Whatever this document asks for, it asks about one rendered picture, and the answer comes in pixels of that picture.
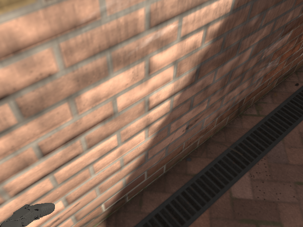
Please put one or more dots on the robot left hand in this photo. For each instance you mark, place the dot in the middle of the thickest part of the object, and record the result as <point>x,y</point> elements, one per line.
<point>26,214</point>

